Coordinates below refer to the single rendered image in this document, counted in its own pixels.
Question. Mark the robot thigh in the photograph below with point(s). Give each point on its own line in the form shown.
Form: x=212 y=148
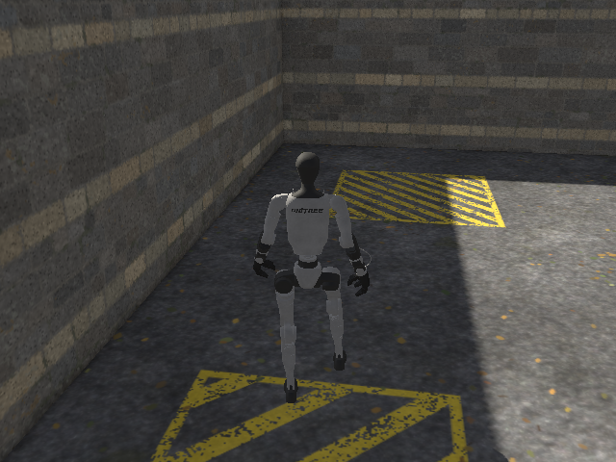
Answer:
x=331 y=283
x=285 y=295

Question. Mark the robot left forearm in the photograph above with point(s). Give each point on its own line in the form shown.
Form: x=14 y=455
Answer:
x=261 y=251

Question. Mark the right robot upper arm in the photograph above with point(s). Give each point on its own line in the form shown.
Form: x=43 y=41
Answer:
x=338 y=204

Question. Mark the left robot upper arm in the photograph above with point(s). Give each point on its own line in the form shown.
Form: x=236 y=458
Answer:
x=278 y=203

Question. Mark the left robot thigh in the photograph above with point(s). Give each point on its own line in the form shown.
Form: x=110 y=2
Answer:
x=285 y=295

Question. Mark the right robot thigh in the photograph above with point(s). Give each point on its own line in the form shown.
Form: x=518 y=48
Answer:
x=331 y=283

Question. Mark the left robot hand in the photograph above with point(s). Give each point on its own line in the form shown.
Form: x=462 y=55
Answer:
x=267 y=264

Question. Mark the right robot hand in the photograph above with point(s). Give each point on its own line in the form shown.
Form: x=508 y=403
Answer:
x=363 y=280

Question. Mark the robot right forearm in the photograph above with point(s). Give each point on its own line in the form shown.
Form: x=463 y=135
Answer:
x=356 y=259

